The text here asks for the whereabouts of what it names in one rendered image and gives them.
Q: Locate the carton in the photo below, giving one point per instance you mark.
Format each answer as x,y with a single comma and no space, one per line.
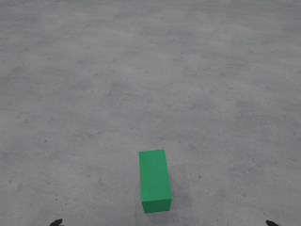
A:
154,181

